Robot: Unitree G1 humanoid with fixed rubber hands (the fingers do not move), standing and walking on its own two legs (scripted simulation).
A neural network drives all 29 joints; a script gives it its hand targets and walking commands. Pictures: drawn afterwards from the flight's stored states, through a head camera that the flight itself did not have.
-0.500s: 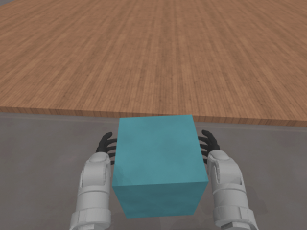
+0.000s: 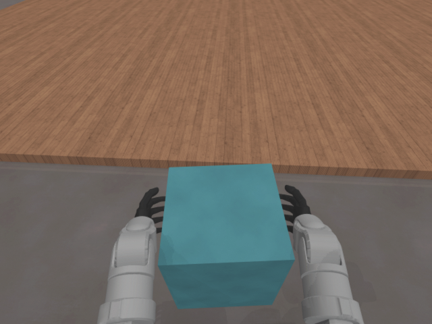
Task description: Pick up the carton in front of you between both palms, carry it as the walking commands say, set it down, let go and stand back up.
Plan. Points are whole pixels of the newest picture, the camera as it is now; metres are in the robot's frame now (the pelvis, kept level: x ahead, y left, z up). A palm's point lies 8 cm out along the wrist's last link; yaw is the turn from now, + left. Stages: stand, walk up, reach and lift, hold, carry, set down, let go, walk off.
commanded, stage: hold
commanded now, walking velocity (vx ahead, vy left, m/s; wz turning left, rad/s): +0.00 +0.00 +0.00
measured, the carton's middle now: (222, 239) +0.29 +0.00 -0.02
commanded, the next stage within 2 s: carry in 0.30 s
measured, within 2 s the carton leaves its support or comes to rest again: neither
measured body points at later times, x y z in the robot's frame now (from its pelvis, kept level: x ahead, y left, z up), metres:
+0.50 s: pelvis +0.01 +0.00 -0.01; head -0.02 -0.01 +0.44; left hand +0.31 +0.15 +0.06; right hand +0.31 -0.16 +0.06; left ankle +0.01 +0.13 -0.75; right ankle +0.00 -0.14 -0.74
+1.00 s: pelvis +0.23 -0.05 -0.02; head +0.22 -0.06 +0.43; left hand +0.50 +0.08 +0.07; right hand +0.47 -0.22 +0.07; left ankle +0.09 +0.09 -0.74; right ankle +0.26 -0.12 -0.75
